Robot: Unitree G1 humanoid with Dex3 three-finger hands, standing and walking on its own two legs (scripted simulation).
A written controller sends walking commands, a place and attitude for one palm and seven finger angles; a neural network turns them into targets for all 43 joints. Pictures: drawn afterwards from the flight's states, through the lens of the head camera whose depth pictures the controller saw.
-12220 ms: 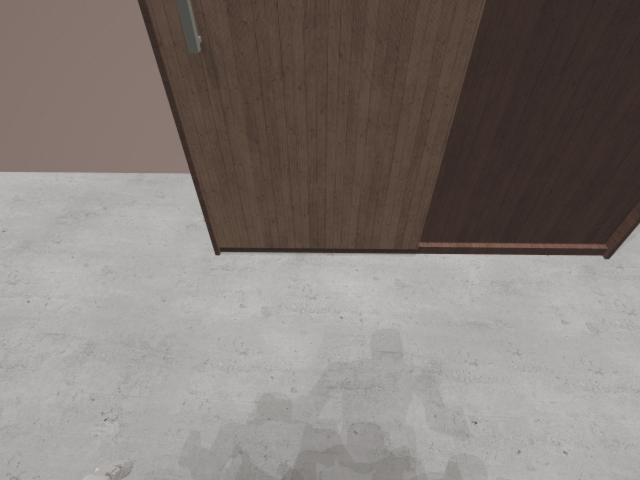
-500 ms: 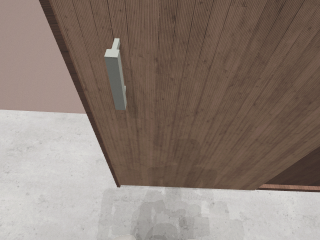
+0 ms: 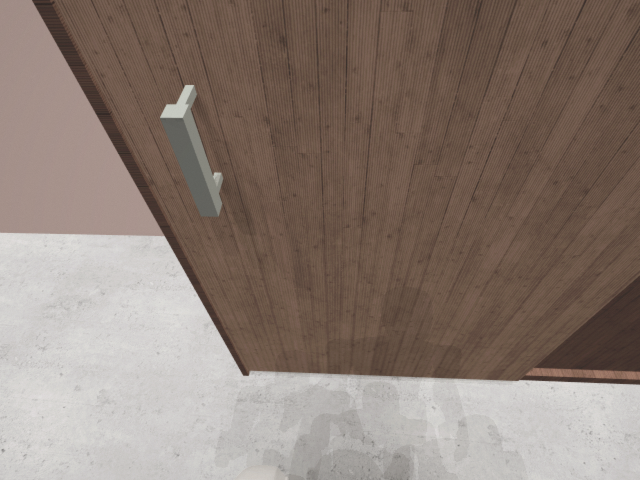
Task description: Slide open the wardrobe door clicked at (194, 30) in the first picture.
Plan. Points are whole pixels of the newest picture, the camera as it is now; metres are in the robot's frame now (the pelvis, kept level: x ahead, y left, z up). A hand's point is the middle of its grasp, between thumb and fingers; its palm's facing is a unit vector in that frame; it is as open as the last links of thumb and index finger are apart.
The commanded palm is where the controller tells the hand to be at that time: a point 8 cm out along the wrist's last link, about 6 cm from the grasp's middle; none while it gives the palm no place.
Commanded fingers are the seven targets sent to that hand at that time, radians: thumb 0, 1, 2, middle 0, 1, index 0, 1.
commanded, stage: come to a stop and stand still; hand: left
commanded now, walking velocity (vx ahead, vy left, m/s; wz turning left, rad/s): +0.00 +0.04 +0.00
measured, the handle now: (200, 154) +0.45 +0.18 +0.16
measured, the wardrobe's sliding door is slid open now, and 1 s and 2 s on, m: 0.00 0.00 0.00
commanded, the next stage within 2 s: look again from close up in 1.10 s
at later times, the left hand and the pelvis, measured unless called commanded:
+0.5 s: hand out of the picture +0.01 +0.24 -0.18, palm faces +0.03 -0.98 -0.20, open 7.4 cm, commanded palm none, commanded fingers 0.00 0.90 0.90 -0.20 -0.30 -0.20 -0.30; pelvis -0.01 +0.07 +0.00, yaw -1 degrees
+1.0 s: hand out of the picture -0.03 +0.25 -0.17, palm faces -0.02 -0.97 -0.22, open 7.4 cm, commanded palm none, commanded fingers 0.00 0.90 0.90 -0.20 -0.30 -0.20 -0.30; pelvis -0.03 +0.08 +0.00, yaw -2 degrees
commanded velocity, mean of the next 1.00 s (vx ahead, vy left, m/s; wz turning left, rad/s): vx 0.00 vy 0.00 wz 0.00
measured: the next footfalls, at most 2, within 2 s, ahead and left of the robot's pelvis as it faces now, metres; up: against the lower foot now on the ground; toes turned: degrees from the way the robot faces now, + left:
left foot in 0.16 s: -0.01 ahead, +0.16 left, +0.00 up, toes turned +0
right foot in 0.42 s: +0.01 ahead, -0.06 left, +0.00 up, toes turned -5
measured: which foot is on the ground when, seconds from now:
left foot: up 0.00-0.14, down 0.16-1.00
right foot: down 0.00-0.18, up 0.20-0.40, down 0.42-1.00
